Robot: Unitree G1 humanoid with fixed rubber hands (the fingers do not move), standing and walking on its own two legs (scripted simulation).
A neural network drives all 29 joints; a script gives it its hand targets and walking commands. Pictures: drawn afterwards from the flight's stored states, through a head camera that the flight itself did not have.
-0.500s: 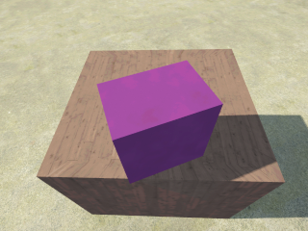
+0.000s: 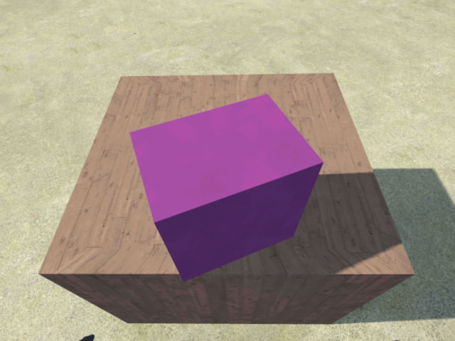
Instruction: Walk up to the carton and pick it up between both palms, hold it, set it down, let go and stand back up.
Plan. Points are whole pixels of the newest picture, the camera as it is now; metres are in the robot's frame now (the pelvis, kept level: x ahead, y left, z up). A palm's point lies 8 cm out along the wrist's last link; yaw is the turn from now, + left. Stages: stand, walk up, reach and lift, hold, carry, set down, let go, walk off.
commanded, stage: walk up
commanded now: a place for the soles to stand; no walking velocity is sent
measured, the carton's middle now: (223, 192) +0.39 +0.04 +0.00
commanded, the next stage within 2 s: stand in 0.50 s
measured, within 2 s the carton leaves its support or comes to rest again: neither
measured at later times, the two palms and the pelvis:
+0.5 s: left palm out of the picture +0.05 +0.30 -0.12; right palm out of the picture +0.06 -0.30 -0.12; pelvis +0.00 +0.00 +0.00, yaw +0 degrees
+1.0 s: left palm (96, 302) +0.19 +0.28 -0.09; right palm (406, 334) +0.15 -0.29 -0.10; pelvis -0.02 +0.01 -0.02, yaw +0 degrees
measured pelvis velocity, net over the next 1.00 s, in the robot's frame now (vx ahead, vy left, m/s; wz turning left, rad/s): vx -0.02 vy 0.01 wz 0.01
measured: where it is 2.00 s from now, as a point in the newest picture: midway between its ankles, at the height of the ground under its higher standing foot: outside the picture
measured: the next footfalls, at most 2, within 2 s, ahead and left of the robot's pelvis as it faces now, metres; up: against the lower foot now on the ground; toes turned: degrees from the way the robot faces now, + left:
none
